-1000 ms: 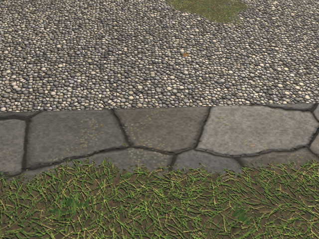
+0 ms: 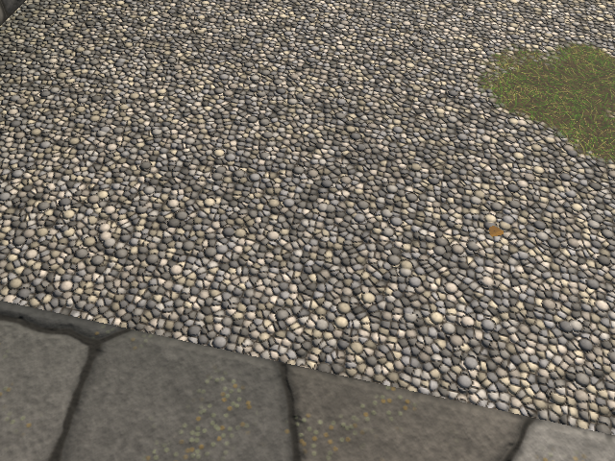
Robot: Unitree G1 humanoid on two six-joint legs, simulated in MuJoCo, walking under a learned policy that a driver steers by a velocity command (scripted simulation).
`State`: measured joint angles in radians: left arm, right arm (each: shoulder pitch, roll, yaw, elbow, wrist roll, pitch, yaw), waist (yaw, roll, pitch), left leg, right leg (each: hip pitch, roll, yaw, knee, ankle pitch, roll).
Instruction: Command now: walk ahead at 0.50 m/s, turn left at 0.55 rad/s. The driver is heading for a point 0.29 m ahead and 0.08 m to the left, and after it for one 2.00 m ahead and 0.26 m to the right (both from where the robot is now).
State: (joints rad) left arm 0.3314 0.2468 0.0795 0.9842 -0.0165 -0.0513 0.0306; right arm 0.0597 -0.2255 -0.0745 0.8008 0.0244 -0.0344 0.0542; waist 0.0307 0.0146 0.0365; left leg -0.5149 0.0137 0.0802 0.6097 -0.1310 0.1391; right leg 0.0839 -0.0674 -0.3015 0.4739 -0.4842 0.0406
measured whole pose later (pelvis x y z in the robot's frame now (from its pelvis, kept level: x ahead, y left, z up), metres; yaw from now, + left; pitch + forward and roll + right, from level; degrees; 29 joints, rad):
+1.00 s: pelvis +0.25 +0.06 +0.03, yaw -5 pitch +2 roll -1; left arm 0.21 0.34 0.12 0.71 -0.02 0.06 0.04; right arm 0.22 -0.24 -0.06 0.74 -0.02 0.00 -0.04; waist -0.01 -0.05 0.01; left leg -0.25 0.03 0.03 0.46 -0.24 0.02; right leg -0.60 0.07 0.11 1.15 -0.36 0.07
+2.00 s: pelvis +0.26 +0.04 +0.02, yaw -24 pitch -1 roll +0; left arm 0.25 0.24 0.05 0.75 0.01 0.02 0.01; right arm 0.19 -0.22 -0.02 0.71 -0.01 -0.02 -0.01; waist 0.01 0.00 0.02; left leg -0.24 -0.01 -0.01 0.56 -0.30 0.01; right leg -0.25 0.05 0.11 0.55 -0.28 0.01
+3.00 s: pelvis +0.29 +0.05 +0.02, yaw -25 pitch -1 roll +0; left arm 0.30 0.21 0.04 1.04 -0.01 0.01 0.05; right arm 0.30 -0.23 -0.02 0.96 0.01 -0.01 -0.03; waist -0.01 0.00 0.01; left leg -0.17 -0.04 0.01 0.48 -0.30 0.06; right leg -0.25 0.00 0.07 0.64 -0.40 0.01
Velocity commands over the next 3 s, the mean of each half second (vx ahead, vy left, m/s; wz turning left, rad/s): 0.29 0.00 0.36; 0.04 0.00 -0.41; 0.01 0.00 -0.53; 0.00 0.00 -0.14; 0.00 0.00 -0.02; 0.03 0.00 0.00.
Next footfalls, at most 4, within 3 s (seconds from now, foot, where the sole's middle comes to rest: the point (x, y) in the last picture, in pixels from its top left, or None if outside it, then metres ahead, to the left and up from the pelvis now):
0.44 right None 0.40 -0.06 -0.75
0.80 left None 0.30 0.16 -0.75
1.24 right None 0.26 -0.09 -0.75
1.66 left None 0.35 0.13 -0.75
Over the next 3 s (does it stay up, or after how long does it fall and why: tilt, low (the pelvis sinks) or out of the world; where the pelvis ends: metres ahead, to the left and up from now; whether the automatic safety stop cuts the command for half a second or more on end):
stays up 0.29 0.05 0.02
